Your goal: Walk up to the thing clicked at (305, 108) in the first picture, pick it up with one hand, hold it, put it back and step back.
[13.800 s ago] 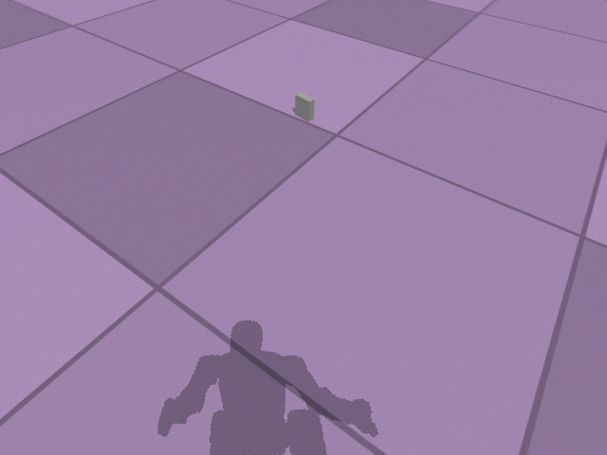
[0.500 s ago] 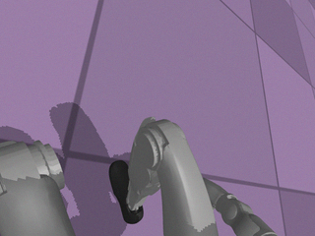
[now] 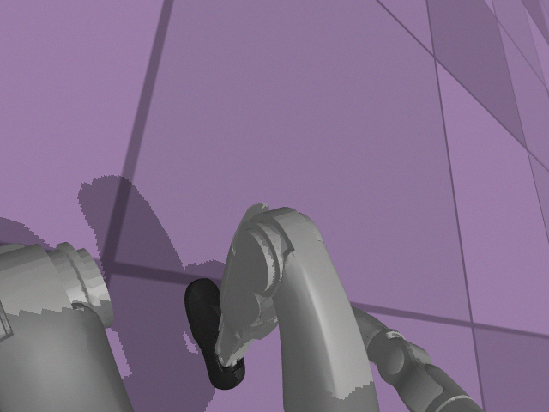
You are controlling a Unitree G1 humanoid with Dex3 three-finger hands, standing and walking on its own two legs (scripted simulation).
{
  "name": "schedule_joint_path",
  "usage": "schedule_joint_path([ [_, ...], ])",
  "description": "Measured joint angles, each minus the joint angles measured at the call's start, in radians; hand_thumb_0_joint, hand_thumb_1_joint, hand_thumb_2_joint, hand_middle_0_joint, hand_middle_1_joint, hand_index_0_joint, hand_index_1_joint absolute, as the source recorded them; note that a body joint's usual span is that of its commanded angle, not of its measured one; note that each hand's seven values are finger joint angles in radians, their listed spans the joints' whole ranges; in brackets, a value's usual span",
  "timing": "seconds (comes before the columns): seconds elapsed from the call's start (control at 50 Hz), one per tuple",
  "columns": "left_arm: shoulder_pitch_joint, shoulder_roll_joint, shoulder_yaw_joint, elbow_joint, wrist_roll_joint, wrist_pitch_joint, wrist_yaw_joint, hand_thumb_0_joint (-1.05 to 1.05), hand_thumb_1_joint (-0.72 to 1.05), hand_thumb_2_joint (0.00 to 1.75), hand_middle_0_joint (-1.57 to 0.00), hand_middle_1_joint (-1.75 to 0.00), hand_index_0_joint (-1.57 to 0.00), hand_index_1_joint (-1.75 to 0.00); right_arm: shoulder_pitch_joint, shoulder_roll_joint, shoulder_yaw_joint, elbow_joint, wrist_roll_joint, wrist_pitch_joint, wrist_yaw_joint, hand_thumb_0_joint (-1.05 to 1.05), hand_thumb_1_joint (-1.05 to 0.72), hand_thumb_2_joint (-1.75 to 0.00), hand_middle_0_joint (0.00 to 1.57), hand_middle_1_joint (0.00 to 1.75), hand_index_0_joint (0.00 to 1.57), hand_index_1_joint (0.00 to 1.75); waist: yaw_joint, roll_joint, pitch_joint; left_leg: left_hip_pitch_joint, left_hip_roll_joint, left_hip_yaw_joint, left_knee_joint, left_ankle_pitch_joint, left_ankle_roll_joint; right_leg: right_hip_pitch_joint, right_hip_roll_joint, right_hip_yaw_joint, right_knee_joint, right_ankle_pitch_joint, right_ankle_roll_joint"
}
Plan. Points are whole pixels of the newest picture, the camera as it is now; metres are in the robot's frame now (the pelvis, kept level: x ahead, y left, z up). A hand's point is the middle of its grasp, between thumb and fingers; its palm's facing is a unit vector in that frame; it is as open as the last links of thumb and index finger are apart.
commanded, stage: close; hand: left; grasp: from the side
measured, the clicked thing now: out of the picture +0.44 +0.31 -0.21
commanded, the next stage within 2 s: settle in 1.44 s
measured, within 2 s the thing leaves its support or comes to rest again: leaves its support in 1.80 s
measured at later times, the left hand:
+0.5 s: hand out of the picture +0.42 +0.32 -0.17, palm faces +0.51 -0.86 +0.00, open 14.8 cm
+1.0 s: hand out of the picture +0.42 +0.32 -0.17, palm faces +0.50 -0.86 +0.00, open 14.1 cm
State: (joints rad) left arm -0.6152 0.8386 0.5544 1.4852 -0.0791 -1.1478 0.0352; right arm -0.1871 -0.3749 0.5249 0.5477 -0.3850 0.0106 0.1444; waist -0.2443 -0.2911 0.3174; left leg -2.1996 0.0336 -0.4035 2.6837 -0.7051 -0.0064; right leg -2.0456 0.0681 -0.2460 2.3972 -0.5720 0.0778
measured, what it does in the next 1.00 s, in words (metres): stands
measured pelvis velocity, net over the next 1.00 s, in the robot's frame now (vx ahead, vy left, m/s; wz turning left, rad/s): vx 0.00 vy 0.00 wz -0.02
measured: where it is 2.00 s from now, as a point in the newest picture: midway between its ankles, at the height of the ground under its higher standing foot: (151, 393)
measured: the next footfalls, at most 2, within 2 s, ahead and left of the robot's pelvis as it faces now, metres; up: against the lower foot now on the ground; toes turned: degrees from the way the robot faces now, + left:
none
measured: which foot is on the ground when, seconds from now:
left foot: down 0.00-1.00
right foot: down 0.00-1.00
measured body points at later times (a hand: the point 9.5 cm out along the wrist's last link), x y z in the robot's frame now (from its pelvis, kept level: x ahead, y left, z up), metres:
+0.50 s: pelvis +0.00 +0.00 +0.00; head +0.22 +0.20 +0.33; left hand +0.39 +0.36 -0.17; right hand +0.17 -0.24 -0.02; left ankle +0.09 +0.12 -0.25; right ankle +0.15 -0.13 -0.24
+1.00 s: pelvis +0.00 +0.00 +0.00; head +0.22 +0.20 +0.33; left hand +0.39 +0.36 -0.17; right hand +0.17 -0.24 -0.02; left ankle +0.09 +0.12 -0.25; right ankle +0.15 -0.13 -0.24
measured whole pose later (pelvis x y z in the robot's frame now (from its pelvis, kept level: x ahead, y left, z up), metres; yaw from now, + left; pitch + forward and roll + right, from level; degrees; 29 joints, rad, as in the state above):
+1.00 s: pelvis +0.00 +0.00 +0.00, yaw -1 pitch +9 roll -19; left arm -0.65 0.91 0.58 1.52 -0.08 -1.15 0.06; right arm -0.20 -0.38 0.56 0.53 -0.40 0.03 0.14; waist -0.25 -0.31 0.34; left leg -2.19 0.04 -0.42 2.68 -0.71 0.00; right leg -2.03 0.08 -0.26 2.37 -0.57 0.08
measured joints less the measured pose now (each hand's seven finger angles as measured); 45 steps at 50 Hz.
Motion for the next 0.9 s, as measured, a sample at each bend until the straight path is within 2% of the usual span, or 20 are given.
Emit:
schedule_joint_path([
  [0.2,-0.013,0.024,-0.001,0.021,0.004,-0.01,0.028,-0.01,-0.31,0.33,-0.15,-0.24,-0.16,-0.24,-0.004,0.0,0.013,0.0,-0.008,0.002,0.001,0.0,-0.9,-0.9,0.21,0.3,0.21,0.3,-0.006,-0.004,0.006,-0.003,0.003,-0.007,0.0,-0.002,0.001,-0.003,0.004,-0.005,-0.006,0.003,0.005],
  [0.5,-0.037,0.058,0.012,0.047,-0.003,-0.019,0.027,0.0,-0.44,0.34,-0.33,-0.51,-0.35,-0.5,-0.003,-0.002,0.028,-0.002,-0.011,0.011,-0.006,0.0,-0.89,-0.89,0.21,0.3,0.21,0.3,-0.012,-0.013,0.011,0.0,0.007,-0.011,-0.004,-0.009,0.004,0.003,0.008,-0.01,-0.016,0.002,0.004],
  [0.84,-0.048,0.077,0.015,0.051,0.001,-0.004,0.025,-0.01,-0.6,0.43,-0.47,-0.78,-0.5,-0.77,-0.013,-0.001,0.034,-0.011,-0.018,0.022,-0.009,0.0,-0.89,-0.89,0.21,0.3,0.21,0.3,-0.013,-0.018,0.018,0.005,0.008,-0.018,-0.005,-0.008,0.005,0.011,0.01,-0.015,-0.023,0.004,0.004],
  [0.9,-0.046,0.076,0.018,0.049,0.001,-0.007,0.025,-0.01,-0.61,0.45,-0.48,-0.79,-0.5,-0.78,-0.013,-0.001,0.035,-0.013,-0.018,0.024,-0.009,0.0,-0.89,-0.89,0.21,0.3,0.21,0.3,-0.012,-0.019,0.02,0.006,0.008,-0.019,-0.005,-0.008,0.005,0.013,0.01,-0.016,-0.024,0.005,0.003],
])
